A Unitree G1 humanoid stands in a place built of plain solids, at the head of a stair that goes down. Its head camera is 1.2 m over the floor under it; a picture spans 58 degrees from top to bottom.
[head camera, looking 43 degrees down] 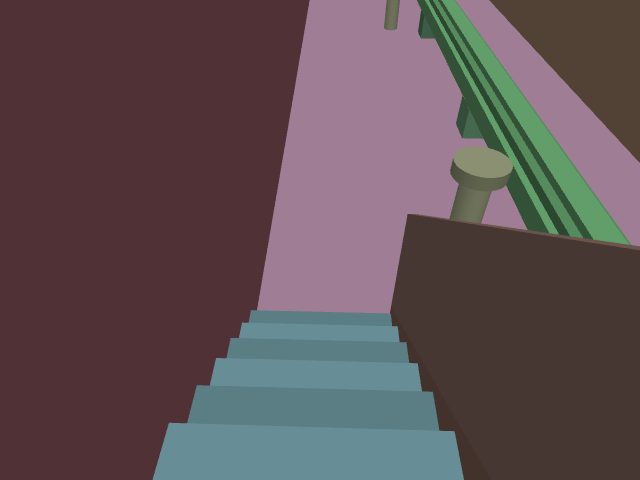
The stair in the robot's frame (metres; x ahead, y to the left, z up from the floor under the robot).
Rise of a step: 0.21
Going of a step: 0.27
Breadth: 1.07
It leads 2 degrees to the right of straight ahead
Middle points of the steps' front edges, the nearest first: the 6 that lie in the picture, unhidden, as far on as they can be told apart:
0.71 0.03 -0.41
0.98 0.03 -0.62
1.24 0.02 -0.83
1.51 0.01 -1.04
1.78 0.00 -1.25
2.05 0.00 -1.46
